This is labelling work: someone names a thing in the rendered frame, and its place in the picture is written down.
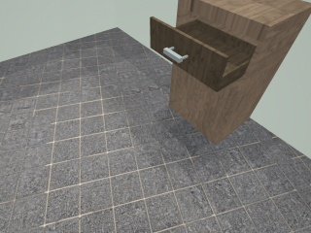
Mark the cabinet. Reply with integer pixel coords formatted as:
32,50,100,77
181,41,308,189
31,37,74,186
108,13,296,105
169,0,311,145

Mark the drawer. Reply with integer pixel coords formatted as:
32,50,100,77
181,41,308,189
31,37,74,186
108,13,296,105
150,17,257,92

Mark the handle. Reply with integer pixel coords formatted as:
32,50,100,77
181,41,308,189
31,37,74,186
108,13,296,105
163,47,189,63

